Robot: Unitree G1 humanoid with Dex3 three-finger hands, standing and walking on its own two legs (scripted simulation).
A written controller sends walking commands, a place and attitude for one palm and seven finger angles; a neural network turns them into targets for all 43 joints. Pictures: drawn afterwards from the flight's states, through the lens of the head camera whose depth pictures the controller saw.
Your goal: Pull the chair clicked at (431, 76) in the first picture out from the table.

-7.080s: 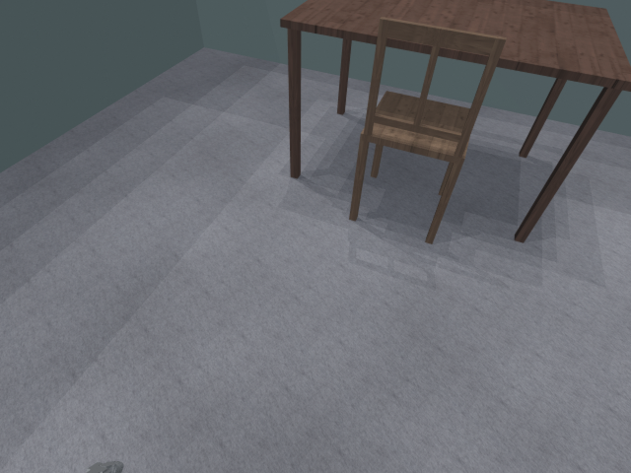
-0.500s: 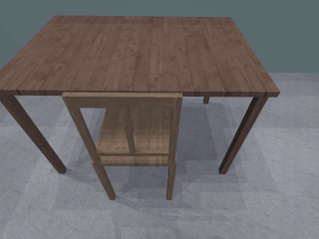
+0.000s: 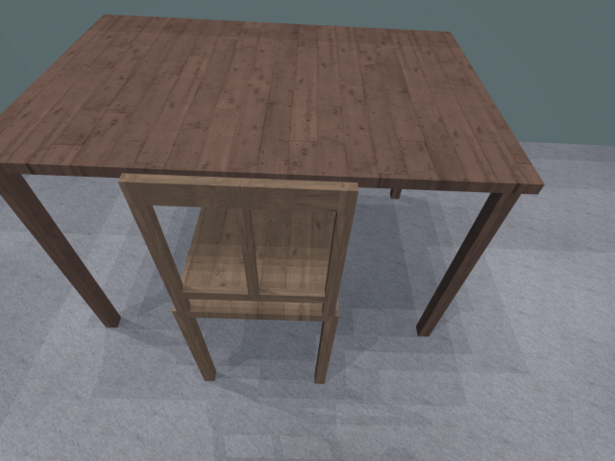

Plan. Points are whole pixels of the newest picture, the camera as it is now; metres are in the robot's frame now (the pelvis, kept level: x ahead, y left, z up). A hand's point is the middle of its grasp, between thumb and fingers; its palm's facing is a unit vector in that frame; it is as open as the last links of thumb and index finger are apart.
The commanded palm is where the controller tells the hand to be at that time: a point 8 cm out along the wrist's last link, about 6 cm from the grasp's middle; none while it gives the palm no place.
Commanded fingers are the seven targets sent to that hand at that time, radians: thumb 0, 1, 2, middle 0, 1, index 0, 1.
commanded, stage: shuffle to correct the standing spot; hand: left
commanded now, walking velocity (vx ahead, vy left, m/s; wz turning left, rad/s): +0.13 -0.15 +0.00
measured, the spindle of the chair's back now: (249, 253) +0.49 +0.14 -0.10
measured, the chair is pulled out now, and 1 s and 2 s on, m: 0.00 0.00 0.00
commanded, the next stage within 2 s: come to a stop and stand still in 0.16 s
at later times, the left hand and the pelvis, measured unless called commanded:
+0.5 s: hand out of the picture +0.02 +0.12 -0.19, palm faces +0.06 -0.99 -0.14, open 7.3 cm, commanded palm none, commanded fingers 0.00 0.90 0.90 -0.20 -0.30 -0.20 -0.30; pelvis +0.05 -0.03 -0.01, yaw +1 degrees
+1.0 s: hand out of the picture +0.05 +0.20 -0.17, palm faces +0.01 -0.97 -0.26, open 7.3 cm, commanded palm none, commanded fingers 0.00 0.90 0.90 -0.20 -0.30 -0.20 -0.30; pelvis +0.01 +0.00 -0.01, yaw +0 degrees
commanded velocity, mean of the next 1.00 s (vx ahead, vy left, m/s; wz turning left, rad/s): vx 0.00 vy -0.01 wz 0.00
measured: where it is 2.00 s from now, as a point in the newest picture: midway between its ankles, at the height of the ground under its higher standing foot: outside the picture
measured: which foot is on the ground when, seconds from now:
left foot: down 0.00-1.00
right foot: down 0.00-1.00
